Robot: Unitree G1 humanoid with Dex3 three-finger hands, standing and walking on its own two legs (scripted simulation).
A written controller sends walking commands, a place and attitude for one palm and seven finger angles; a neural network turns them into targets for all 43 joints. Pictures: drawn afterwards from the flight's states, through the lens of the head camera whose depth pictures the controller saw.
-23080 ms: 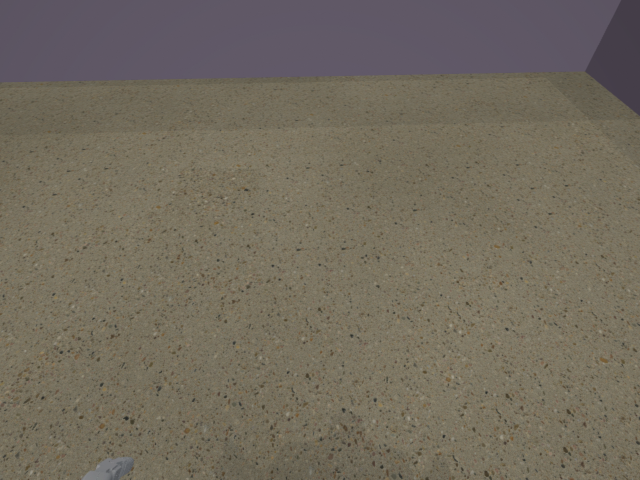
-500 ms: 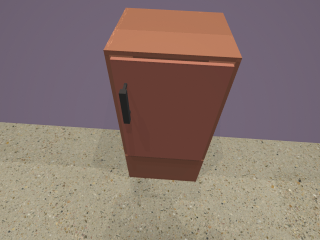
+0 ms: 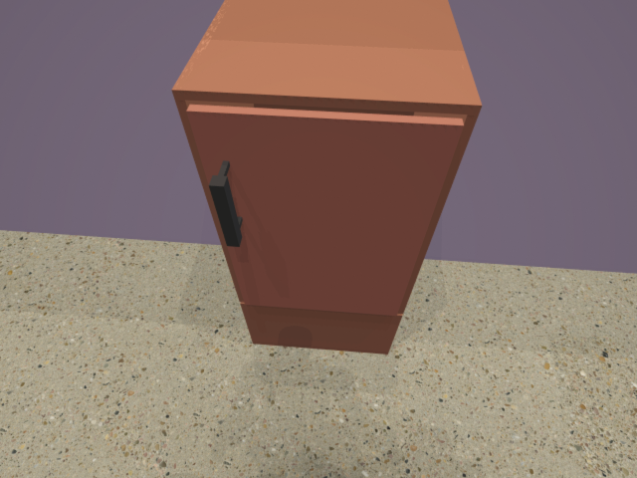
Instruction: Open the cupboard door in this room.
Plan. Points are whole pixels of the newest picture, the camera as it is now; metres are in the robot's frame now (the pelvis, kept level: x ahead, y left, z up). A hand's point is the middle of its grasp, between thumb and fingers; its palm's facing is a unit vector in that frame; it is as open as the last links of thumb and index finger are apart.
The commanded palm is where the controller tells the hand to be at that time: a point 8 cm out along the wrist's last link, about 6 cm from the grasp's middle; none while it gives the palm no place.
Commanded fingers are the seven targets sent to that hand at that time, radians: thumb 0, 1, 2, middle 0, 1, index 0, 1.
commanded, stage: come to a stop and stand still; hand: left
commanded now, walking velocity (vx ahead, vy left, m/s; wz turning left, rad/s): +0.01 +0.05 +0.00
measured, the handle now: (229, 205) +0.54 +0.20 -0.03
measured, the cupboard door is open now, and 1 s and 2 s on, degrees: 0 0 0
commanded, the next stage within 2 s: look again from close up in 0.72 s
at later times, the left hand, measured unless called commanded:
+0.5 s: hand out of the picture -0.01 +0.27 -0.17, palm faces +0.02 -0.97 -0.24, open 7.4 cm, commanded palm none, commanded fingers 0.00 0.90 0.90 -0.20 -0.30 -0.20 -0.30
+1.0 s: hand out of the picture -0.09 +0.21 -0.17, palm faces +0.04 -0.99 -0.16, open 7.4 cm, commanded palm none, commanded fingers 0.00 0.90 0.90 -0.20 -0.30 -0.20 -0.30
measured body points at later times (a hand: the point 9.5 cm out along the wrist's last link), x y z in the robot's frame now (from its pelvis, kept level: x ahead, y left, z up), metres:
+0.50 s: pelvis -0.04 +0.07 +0.00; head -0.04 +0.08 +0.45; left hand -0.01 +0.32 -0.15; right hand +0.03 -0.16 -0.14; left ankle +0.01 +0.12 -0.73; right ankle -0.04 -0.10 -0.73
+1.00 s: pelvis -0.05 +0.05 +0.00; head -0.05 +0.06 +0.45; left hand -0.09 +0.26 -0.16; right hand -0.02 -0.18 -0.15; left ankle +0.01 +0.12 -0.73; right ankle -0.04 -0.10 -0.73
